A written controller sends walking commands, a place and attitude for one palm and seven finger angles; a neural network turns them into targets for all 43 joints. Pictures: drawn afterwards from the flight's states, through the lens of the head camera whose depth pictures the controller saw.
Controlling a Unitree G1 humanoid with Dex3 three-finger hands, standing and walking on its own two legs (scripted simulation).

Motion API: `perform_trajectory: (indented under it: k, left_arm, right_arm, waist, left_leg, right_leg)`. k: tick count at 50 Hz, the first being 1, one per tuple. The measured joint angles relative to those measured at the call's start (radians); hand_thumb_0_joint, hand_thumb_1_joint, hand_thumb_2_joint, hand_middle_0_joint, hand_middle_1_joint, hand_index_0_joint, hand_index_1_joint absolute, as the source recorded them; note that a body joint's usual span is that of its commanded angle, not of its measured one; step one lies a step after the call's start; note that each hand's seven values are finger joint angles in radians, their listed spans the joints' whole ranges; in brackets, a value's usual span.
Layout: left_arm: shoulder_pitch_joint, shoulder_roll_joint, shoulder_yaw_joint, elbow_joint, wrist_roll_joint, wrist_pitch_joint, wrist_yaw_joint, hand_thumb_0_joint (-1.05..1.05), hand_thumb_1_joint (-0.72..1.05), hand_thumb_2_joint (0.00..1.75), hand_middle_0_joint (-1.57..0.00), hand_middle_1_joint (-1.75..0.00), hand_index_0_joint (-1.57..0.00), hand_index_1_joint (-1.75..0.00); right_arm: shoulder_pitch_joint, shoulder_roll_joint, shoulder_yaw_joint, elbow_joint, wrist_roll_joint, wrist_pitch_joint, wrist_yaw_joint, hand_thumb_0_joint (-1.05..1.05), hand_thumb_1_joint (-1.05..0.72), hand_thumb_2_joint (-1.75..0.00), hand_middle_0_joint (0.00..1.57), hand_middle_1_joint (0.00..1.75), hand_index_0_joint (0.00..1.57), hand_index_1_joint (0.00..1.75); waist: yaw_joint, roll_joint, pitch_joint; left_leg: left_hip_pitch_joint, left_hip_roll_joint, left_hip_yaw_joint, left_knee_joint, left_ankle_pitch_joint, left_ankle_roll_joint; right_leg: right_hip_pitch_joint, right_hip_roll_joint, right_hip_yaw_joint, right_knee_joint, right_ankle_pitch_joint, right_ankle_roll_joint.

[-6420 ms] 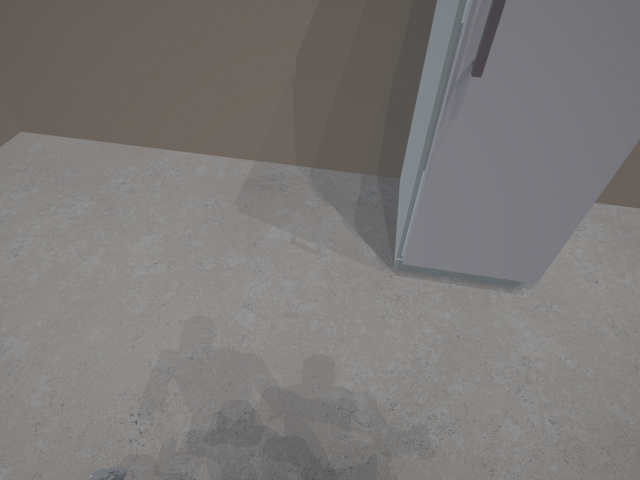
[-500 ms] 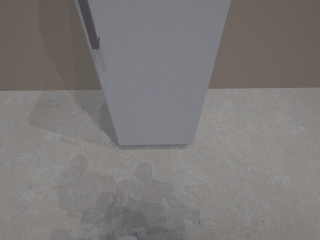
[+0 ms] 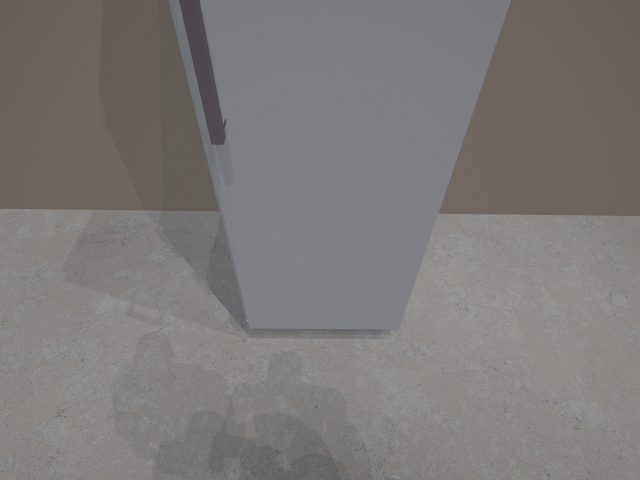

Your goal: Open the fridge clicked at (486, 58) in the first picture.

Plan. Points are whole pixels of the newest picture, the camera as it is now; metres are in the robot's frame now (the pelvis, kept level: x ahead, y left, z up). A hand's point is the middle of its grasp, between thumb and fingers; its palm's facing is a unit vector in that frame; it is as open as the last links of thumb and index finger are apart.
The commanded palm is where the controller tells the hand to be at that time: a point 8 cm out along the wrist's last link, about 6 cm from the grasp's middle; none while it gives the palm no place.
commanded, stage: take the last steps up to it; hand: left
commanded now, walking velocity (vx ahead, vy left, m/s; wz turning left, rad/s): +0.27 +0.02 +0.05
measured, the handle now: (204, 50) +0.66 +0.20 +0.23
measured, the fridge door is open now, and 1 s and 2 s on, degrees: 0 0 0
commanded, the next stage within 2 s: come to a stop and stand still in 0.34 s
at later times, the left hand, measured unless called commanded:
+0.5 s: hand out of the picture +0.11 +0.17 -0.18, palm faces +0.13 -0.98 -0.17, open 7.3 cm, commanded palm none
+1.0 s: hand (201, 438) +0.22 +0.19 -0.17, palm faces +0.05 -0.96 -0.27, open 7.4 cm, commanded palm none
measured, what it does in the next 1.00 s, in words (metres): walks ahead: right foot, then left foot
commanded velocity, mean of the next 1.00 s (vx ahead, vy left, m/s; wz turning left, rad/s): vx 0.00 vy -0.03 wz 0.02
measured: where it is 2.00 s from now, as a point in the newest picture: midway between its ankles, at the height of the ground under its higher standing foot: outside the picture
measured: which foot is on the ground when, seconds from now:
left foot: down 0.00-0.12, up 0.14-0.50, down 0.52-0.98, up 1.00-1.00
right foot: up 0.00-0.08, down 0.10-0.54, up 0.56-0.96, down 0.98-1.00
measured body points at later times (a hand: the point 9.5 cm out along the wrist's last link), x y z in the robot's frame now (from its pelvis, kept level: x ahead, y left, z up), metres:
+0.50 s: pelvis +0.16 +0.00 -0.01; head +0.18 +0.01 +0.44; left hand +0.10 +0.22 -0.17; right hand +0.26 -0.23 -0.15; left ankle +0.24 +0.12 -0.73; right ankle +0.10 -0.13 -0.74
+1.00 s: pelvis +0.15 -0.02 -0.02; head +0.16 -0.03 +0.43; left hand +0.22 +0.24 -0.15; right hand +0.22 -0.26 -0.17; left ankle +0.24 +0.12 -0.74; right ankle +0.16 -0.14 -0.75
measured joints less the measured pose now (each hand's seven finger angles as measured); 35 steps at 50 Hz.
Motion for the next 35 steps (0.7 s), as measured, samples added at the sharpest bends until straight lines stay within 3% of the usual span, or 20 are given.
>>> perform_trajectory:
  k: [5,8,10,12,14,18,24,26,28,30,35]
  left_arm:
    - [-0.042,-0.026,0.000,-0.028,-0.001,-0.033,-0.002,0.01,0.90,0.89,-0.20,-0.30,-0.20,-0.29]
    - [-0.053,-0.041,-0.003,-0.038,-0.002,-0.077,0.005,0.01,0.90,0.89,-0.20,-0.30,-0.20,-0.29]
    - [-0.032,-0.048,-0.004,-0.036,-0.006,-0.085,0.012,0.01,0.90,0.89,-0.20,-0.30,-0.20,-0.29]
    - [-0.005,-0.047,0.016,-0.032,-0.015,-0.090,0.034,-0.01,0.93,0.89,-0.20,-0.30,-0.20,-0.29]
    - [0.023,-0.033,0.018,-0.020,-0.009,-0.092,0.041,-0.01,0.95,0.89,-0.20,-0.30,-0.20,-0.29]
    - [0.079,-0.019,0.006,0.023,-0.002,-0.084,0.037,-0.01,0.94,0.89,-0.20,-0.30,-0.20,-0.29]
    - [0.149,-0.027,-0.006,0.077,0.000,-0.069,0.031,0.00,0.92,0.89,-0.20,-0.30,-0.20,-0.29]
    - [0.175,-0.031,-0.009,0.091,-0.003,-0.056,0.037,0.00,0.91,0.89,-0.20,-0.30,-0.20,-0.29]
    - [0.174,-0.023,-0.015,0.108,-0.012,-0.036,0.048,0.01,0.91,0.89,-0.20,-0.30,-0.20,-0.29]
    - [0.163,-0.018,-0.019,0.117,-0.018,-0.016,0.058,0.01,0.91,0.89,-0.20,-0.30,-0.20,-0.29]
    - [0.108,-0.012,-0.007,0.081,-0.012,0.022,0.052,0.01,0.91,0.89,-0.20,-0.30,-0.20,-0.29]
  right_arm:
    - [0.048,-0.003,-0.004,0.041,-0.002,0.002,-0.002,0.01,-0.90,-0.90,0.20,0.30,0.20,0.30]
    - [0.044,-0.007,-0.006,0.058,0.007,0.014,0.005,0.01,-0.91,-0.90,0.20,0.30,0.20,0.30]
    - [0.026,-0.013,-0.014,0.056,0.005,0.026,0.012,0.01,-0.91,-0.90,0.20,0.30,0.20,0.30]
    - [-0.002,-0.023,-0.022,0.039,0.001,0.031,0.015,0.01,-0.91,-0.90,0.20,0.30,0.20,0.30]
    - [-0.041,-0.032,-0.027,0.013,-0.003,0.034,0.017,0.01,-0.91,-0.90,0.20,0.30,0.20,0.30]
    - [-0.127,-0.045,-0.032,-0.043,-0.003,0.032,0.025,0.01,-0.91,-0.90,0.20,0.30,0.19,0.30]
    - [-0.239,-0.049,-0.022,-0.088,0.001,0.019,0.036,0.01,-0.91,-0.90,0.20,0.30,0.19,0.30]
    - [-0.263,-0.048,-0.011,-0.097,0.001,0.005,0.031,0.01,-0.91,-0.90,0.20,0.30,0.19,0.30]
    - [-0.290,-0.027,0.000,-0.094,0.002,-0.006,0.018,0.01,-0.91,-0.90,0.20,0.30,0.19,0.30]
    - [-0.316,-0.007,0.016,-0.089,0.007,-0.001,0.003,0.00,-0.91,-0.90,0.20,0.30,0.20,0.30]
    - [-0.354,0.023,0.016,-0.101,0.009,0.027,-0.018,0.00,-0.91,-0.90,0.20,0.30,0.20,0.30]
  waist:
    - [-0.017,0.025,0.013]
    - [-0.011,0.049,0.030]
    - [-0.001,0.049,0.022]
    - [0.008,0.052,0.010]
    - [0.011,0.050,0.000]
    - [0.018,0.042,-0.006]
    - [0.065,0.026,0.013]
    - [0.077,0.024,0.017]
    - [0.084,-0.012,0.028]
    - [0.096,-0.036,0.036]
    - [0.080,-0.022,0.061]
  left_leg:
    - [0.003,0.018,-0.006,0.102,-0.105,-0.030]
    - [-0.137,0.044,-0.029,0.466,-0.204,-0.028]
    - [-0.254,0.056,-0.028,0.697,-0.170,-0.028]
    - [-0.352,0.086,-0.021,0.789,-0.094,-0.038]
    - [-0.425,0.116,-0.012,0.779,-0.043,-0.055]
    - [-0.491,0.154,0.009,0.622,0.019,-0.082]
    - [-0.431,0.142,0.036,0.358,0.065,-0.083]
    - [-0.364,0.133,0.044,0.251,0.166,-0.073]
    - [-0.348,0.112,0.064,0.271,0.095,-0.036]
    - [-0.326,0.102,0.086,0.268,0.059,-0.022]
    - [-0.290,0.109,0.096,0.196,0.095,-0.014]
  right_leg:
    - [0.098,0.037,-0.029,-0.196,0.041,-0.027]
    - [0.122,0.055,-0.065,-0.170,0.049,-0.067]
    - [0.162,0.060,-0.078,-0.198,0.023,-0.077]
    - [0.210,0.068,-0.090,-0.261,0.034,-0.071]
    - [0.251,0.073,-0.097,-0.319,0.046,-0.071]
    - [0.310,0.070,-0.097,-0.389,0.049,-0.063]
    - [0.369,0.055,-0.085,-0.376,-0.013,-0.022]
    - [0.369,0.051,-0.078,-0.316,-0.063,-0.003]
    - [0.339,0.025,-0.049,-0.212,-0.136,0.004]
    - [0.287,0.027,-0.003,-0.089,-0.228,0.008]
    - [0.132,0.052,0.028,0.157,-0.241,0.010]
